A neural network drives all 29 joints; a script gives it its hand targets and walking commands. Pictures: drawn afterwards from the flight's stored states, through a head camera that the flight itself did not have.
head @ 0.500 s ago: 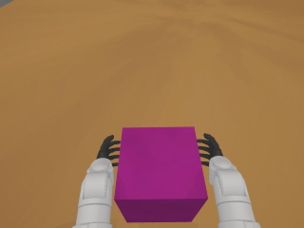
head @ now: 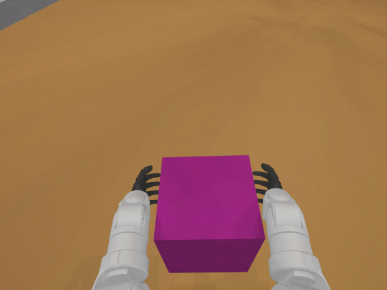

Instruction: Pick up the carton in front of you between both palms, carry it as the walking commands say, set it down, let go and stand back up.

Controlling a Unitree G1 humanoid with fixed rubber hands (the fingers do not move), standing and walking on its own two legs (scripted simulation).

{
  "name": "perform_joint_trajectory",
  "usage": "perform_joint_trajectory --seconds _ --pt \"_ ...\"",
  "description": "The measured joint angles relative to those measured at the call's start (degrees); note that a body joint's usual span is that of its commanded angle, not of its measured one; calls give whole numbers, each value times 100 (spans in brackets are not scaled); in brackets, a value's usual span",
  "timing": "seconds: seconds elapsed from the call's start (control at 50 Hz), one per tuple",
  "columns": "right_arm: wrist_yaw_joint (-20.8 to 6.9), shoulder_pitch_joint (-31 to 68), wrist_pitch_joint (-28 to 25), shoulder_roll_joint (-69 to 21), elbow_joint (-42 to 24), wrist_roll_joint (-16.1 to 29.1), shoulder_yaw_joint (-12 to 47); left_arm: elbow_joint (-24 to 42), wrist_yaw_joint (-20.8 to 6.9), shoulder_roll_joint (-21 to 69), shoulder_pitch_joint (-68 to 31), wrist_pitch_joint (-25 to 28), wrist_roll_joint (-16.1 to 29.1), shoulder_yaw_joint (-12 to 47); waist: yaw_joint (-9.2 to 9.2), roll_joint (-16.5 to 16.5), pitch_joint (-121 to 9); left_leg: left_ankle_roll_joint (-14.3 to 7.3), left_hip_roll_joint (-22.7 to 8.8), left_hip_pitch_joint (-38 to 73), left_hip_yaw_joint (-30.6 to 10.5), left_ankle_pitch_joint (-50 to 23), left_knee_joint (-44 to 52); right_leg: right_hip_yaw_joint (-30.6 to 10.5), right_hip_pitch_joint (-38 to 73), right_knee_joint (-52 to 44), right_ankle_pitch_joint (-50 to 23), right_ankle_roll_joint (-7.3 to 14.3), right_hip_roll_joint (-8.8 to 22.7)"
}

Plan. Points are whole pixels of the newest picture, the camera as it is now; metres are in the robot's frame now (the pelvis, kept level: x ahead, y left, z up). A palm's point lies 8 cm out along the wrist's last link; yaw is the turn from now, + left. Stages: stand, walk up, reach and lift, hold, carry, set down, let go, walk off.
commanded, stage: set down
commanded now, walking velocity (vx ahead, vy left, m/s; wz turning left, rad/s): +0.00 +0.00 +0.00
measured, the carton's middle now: (206, 217) +0.31 -0.02 -0.09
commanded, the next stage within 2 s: none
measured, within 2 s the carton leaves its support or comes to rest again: rests again in 1.92 s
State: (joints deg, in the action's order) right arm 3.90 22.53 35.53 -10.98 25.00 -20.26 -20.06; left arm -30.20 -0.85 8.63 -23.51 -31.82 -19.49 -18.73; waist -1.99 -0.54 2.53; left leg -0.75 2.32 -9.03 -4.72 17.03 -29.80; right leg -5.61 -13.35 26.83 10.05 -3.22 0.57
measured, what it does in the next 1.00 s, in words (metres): lowers itself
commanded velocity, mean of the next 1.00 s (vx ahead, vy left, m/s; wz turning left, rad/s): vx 0.00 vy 0.00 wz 0.00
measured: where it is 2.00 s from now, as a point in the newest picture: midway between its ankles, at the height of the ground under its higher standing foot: outside the picture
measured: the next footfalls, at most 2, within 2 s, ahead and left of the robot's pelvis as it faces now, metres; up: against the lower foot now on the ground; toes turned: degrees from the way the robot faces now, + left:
none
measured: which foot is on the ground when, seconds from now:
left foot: down 0.00-1.00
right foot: down 0.00-1.00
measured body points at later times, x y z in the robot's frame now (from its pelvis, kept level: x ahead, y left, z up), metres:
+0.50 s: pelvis -0.05 -0.02 -0.11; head +0.19 -0.03 +0.28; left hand +0.41 +0.09 -0.20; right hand +0.34 -0.20 -0.19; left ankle -0.01 +0.11 -0.74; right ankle +0.05 -0.15 -0.74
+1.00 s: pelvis -0.07 +0.00 -0.23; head +0.21 +0.01 +0.13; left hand +0.46 +0.06 -0.32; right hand +0.37 -0.22 -0.32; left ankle -0.01 +0.12 -0.74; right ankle +0.05 -0.15 -0.74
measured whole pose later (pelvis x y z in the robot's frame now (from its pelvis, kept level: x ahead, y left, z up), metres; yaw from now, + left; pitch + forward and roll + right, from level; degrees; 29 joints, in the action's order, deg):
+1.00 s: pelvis -0.07 +0.00 -0.23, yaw +1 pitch +47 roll -2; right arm 4.0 50.5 16.6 -8.2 30.9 -15.8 -36.5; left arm -51.5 6.4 -2.1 -64.0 -16.1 -15.8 -17.9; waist -9.1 -3.8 -10.6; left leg 1.6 8.5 -107.5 -6.1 31.3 -92.3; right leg -6.7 -110.3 85.8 22.6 -6.6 -3.2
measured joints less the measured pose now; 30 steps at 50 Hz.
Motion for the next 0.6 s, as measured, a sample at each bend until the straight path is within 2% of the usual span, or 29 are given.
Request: perform_joint_trajectory --seconds 0.08,0.18,0.3,0.38,0.5,0.54,0.6 --pt "2 421 -418 -170 396 -306 -473 -734 -169 -79 -593 501 -453 -537 -30 -43 52 84 -55 -702 -88 98 -431 70 -674 396 74 80 -100" --pt "122 698 -1113 -275 417 -370 -730 -1051 -243 -210 -1108 1169 -535 -732 -82 -109 165 154 -41 -2001 -225 225 -1141 164 -1934 1060 181 145 -175" --pt "407 944 -1889 -360 321 -208 -828 -1186 -241 -415 -1609 1806 -362 -653 -94 -29 34 236 55 -3806 -233 252 -1812 73 -3793 1778 192 141 -226" --pt "587 1100 -2255 -405 201 88 -808 -1234 -80 -571 -1895 2120 -109 -494 -163 -10 -269 317 113 -5117 -233 339 -2400 37 -5102 2334 250 120 -262" --pt "665 1320 -2280 -422 -227 486 -699 -1043 123 -778 -2254 2081 303 -193 -261 -39 -823 375 195 -6830 -224 631 -3478 4 -6796 3323 477 45 -332" --pt "635 1356 -2211 -411 -393 666 -703 -958 188 -791 -2355 1981 412 -130 -254 -5 -997 358 223 -7241 -181 747 -3818 -39 -7223 3663 578 13 -356" --pt "497 1553 -2107 -378 -354 621 -830 -934 251 -821 -2529 1802 484 -147 -355 -63 -1153 357 289 -7699 -205 891 -4256 -25 -7656 4067 724 -29 -355"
